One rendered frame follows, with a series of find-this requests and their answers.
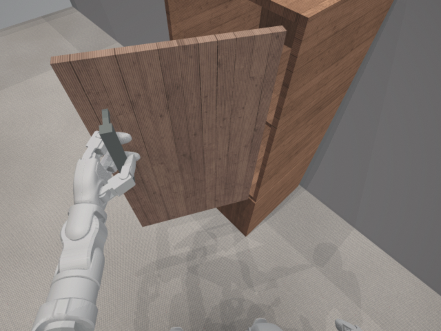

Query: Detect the handle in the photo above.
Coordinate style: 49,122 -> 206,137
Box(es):
99,109 -> 135,182

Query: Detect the right robot shin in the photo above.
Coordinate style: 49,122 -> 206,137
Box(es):
252,319 -> 267,325

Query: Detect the cupboard door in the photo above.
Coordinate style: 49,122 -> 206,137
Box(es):
50,26 -> 287,227

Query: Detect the robot left forearm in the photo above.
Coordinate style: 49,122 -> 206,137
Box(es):
31,203 -> 107,331

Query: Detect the left robot hand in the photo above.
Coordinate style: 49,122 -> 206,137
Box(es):
73,131 -> 141,210

